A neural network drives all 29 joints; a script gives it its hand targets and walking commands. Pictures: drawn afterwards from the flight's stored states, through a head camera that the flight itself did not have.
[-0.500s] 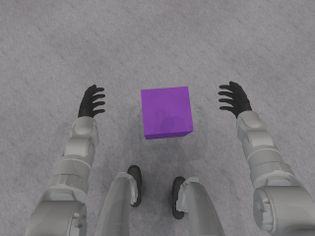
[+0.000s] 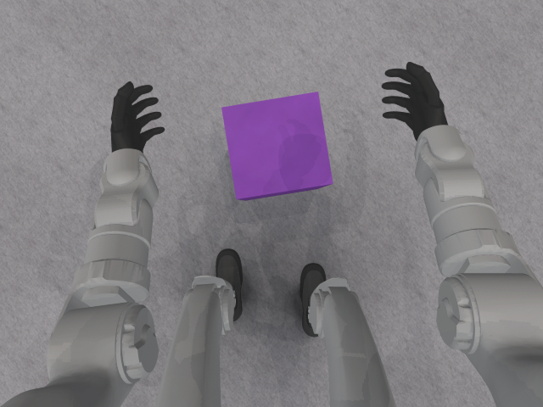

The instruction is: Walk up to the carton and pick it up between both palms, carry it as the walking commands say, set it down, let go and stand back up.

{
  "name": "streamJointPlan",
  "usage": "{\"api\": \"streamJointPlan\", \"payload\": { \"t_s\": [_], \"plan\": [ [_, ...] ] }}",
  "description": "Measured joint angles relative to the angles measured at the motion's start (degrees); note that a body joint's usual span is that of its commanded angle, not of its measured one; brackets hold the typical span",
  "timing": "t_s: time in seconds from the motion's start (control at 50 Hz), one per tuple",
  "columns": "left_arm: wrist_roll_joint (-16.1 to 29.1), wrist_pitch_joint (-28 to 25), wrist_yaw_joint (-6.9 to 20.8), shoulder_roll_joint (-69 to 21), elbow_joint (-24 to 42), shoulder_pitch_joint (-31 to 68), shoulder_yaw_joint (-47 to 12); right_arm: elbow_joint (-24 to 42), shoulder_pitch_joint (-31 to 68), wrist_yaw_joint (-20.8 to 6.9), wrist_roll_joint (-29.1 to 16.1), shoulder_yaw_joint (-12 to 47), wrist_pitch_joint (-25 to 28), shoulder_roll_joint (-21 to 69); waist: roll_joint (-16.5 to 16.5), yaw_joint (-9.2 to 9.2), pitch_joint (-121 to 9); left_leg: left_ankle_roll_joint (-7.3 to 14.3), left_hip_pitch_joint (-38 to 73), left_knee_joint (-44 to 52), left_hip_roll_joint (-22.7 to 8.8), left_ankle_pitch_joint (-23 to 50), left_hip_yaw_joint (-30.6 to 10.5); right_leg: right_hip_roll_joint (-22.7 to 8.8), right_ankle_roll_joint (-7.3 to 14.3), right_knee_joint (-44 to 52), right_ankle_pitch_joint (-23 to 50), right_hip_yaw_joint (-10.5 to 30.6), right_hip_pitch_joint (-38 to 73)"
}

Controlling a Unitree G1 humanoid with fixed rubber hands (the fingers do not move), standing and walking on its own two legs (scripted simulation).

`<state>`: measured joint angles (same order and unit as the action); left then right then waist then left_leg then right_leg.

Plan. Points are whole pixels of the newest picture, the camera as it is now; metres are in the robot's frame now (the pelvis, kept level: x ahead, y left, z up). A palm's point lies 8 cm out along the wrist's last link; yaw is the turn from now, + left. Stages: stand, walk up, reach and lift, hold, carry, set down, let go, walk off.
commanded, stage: reach and lift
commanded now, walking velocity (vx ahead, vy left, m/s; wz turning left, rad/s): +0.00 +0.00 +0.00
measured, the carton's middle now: (276, 154) +0.49 -0.01 -0.52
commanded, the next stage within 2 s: none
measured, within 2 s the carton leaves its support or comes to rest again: neither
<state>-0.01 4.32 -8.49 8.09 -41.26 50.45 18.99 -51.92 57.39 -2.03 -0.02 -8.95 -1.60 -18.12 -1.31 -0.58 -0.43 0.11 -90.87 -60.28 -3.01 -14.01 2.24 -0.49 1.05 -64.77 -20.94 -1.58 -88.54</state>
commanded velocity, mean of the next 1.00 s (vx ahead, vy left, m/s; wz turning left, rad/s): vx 0.00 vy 0.00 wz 0.00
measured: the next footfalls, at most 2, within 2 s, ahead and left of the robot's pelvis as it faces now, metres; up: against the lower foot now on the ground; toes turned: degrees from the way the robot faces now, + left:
none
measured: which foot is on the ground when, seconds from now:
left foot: down 0.00-1.00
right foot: down 0.00-1.00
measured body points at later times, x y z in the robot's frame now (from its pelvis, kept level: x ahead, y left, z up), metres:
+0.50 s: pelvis -0.06 +0.00 -0.15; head +0.32 -0.01 +0.07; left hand +0.45 +0.19 -0.35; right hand +0.49 -0.20 -0.34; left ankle +0.10 +0.13 -0.61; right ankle +0.05 -0.11 -0.61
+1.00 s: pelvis -0.07 +0.00 -0.24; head +0.30 -0.01 +0.00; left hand +0.47 +0.19 -0.42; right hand +0.48 -0.19 -0.44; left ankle +0.10 +0.13 -0.61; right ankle +0.05 -0.11 -0.61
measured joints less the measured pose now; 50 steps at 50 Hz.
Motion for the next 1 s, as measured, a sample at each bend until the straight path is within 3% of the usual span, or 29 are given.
{"api": "streamJointPlan", "payload": {
  "t_s": [0.18, 0.28, 0.44, 0.54, 0.6, 0.76, 1.0],
  "plan": [
    [-0.01, 0.27, 0.13, -0.01, -0.53, 2.49, 0.63, 0.0, 4.24, 0.28, 0.0, -0.01, -1.83, -0.01, 0.0, -0.03, 1.1, -0.03, -11.21, -15.25, -0.07, -5.07, -0.36, -0.02, 0.0, -15.29, -5.22, 0.62, -11.09],
    [0.14, 1.39, -1.16, 0.26, -0.53, 6.59, 0.49, 0.44, 8.14, 1.8, -0.56, -0.03, -3.35, -0.63, 0.01, -0.03, 8.81, -0.03, -13.11, -23.6, -0.07, -7.57, -0.48, -0.15, 0.0, -23.82, -8.03, 0.86, -12.86],
    [5.12, 6.02, -4.59, 4.74, 2.77, 19.62, -2.63, 9.91, 18.83, 5.48, -5.84, -0.04, -8.68, -5.28, 0.0, -0.03, 31.35, -0.1, -12.82, -34.62, -0.07, -8.83, -0.86, -0.15, 0.0, -35.44, -9.82, 1.1, -12.63],
    [8.03, 10.01, -5.7, 5.01, 3.33, 19.96, -4.32, 10.45, 19.2, 6.69, -7.7, -0.02, -12.74, -5.5, 0.0, -0.12, 30.88, -0.1, -17.94, -40.8, -0.08, -9.12, -0.86, -0.23, 0.11, -42.13, -10.57, 1.35, -17.84],
    [8.14, 9.42, -5.72, 5.01, 2.41, 20.32, -4.45, 6.98, 20.41, 6.7, -7.7, -0.03, -12.49, -5.49, 0.01, -0.12, 30.52, -0.1, -19.09, -43.15, -0.09, -9.22, -0.86, -0.25, 0.2, -44.68, -10.81, 1.45, -19.04],
    [8.14, 5.12, -4.91, 5.02, -9.04, 24.62, -4.47, -6.05, 25.17, 6.02, -7.7, -0.02, -8.41, -5.49, 0.01, -0.12, 30.34, -0.1, -22.22, -47.63, -0.09, -9.26, -0.99, -0.25, 0.22, -49.26, -11.07, 1.52, -22.03],
    [8.78, 0.11, -2.37, 9.44, -23.13, 32.76, -7.61, -12.28, 25.62, 4.9, -7.7, 1.06, -3.65, -5.52, -0.44, -0.96, 30.26, -0.1, -28.51, -53.75, -0.09, -10.25, -1.01, -0.26, 0.22, -55.71, -12.5, 1.77, -28.22]
  ]
}}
